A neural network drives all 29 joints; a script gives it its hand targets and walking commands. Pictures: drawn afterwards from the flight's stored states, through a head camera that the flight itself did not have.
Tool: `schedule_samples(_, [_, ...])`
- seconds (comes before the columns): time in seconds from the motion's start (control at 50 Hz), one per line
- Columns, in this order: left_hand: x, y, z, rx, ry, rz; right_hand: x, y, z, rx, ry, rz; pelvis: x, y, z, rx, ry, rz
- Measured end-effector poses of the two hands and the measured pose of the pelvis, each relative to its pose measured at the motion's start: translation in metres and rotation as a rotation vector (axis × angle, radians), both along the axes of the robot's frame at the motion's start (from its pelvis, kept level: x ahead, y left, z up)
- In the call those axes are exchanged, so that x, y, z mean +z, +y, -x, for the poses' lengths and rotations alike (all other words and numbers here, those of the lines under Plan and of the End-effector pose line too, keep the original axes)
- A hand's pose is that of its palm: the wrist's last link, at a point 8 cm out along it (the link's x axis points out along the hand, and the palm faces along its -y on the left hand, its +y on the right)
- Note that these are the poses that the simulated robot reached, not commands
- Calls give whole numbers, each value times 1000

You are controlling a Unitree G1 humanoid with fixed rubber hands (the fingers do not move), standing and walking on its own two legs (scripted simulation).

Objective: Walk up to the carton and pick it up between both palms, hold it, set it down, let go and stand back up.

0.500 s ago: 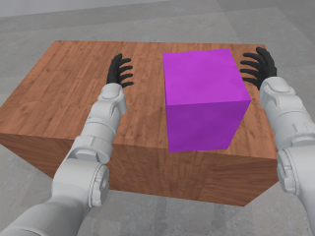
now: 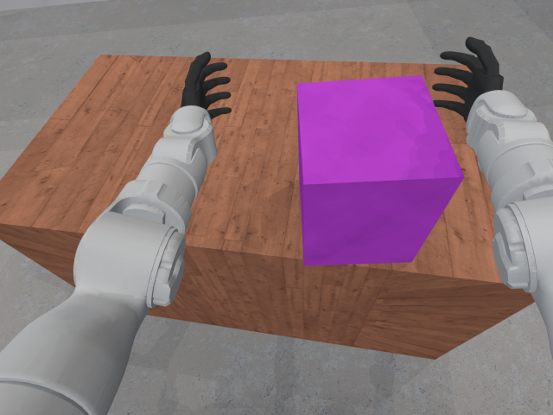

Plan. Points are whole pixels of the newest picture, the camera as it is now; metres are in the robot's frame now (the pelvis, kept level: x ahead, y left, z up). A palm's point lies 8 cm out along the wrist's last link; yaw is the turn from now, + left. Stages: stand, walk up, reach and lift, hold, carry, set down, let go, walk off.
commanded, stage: reach and lift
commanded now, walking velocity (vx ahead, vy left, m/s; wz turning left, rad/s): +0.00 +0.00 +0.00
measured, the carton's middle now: (358, 178) +0.50 -0.08 +0.00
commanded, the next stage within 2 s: none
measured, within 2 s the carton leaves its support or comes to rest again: neither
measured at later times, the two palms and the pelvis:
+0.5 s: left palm (235, 156) +0.48 +0.13 +0.07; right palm (453, 169) +0.49 -0.22 +0.04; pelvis -0.01 +0.00 -0.01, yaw -2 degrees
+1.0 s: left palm (244, 174) +0.48 +0.12 +0.04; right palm (422, 166) +0.50 -0.18 +0.03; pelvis +0.00 -0.02 -0.01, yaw +1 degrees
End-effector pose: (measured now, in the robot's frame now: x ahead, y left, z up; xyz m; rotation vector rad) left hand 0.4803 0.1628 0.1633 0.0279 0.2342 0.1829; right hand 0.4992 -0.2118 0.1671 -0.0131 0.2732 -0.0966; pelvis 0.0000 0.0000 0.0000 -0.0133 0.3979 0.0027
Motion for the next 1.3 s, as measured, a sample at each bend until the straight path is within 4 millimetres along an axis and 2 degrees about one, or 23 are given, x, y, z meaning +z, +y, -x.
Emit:
schedule_samples(0.08, [-30,-3,4,-26,26,20,-15,-7,3,-17,-1,26,0,2,0,-5,13,-2])
schedule_samples(0.16, [-73,-2,14,-36,64,39,-44,-13,10,-22,33,29,0,5,3,-12,28,-8])
schedule_samples(0.22, [-98,-3,21,-32,74,37,-48,-18,8,-16,-9,36,-1,7,6,-22,49,-12])
schedule_samples(0.26, [-106,-6,23,-28,66,36,-52,-20,6,-6,-19,29,-3,8,7,-34,75,-12])
schedule_samples(0.32, [-106,-17,21,-32,47,38,-66,-22,4,10,0,3,-5,7,6,-53,121,-11])
schedule_samples(0.46, [-91,-37,0,-64,12,4,-117,-15,5,70,51,-1,-9,0,5,-53,195,-20])
schedule_samples(0.5, [-94,-37,-4,-60,20,0,-128,-10,6,86,43,-1,-10,-3,5,-54,210,-26])
schedule_samples(0.56, [-107,-34,-4,-50,41,2,-135,-9,5,80,-6,-1,-10,-6,6,-54,219,-31])
schedule_samples(0.66, [-134,-35,5,-39,60,38,-139,-7,0,87,-39,39,-11,-9,7,-39,245,-35])
schedule_samples(0.74, [-145,-47,9,-63,37,73,-138,1,-5,100,-46,58,-12,-11,8,-31,260,-37])
schedule_samples(0.82, [-140,-61,6,-74,-5,76,-136,13,-7,119,-51,62,-12,-13,7,-31,266,-40])
schedule_samples(0.94, [-127,-52,3,-23,-3,8,-134,26,-7,98,-39,32,-10,-15,3,-26,246,-37])
schedule_samples(1.02, [-127,-47,6,8,18,7,-135,35,-4,88,-37,27,-6,-15,-2,6,197,-26])
schedule_samples(1.3, [-129,-48,9,-7,3,13,-133,36,13,53,-52,115,3,-12,-22,55,80,-13])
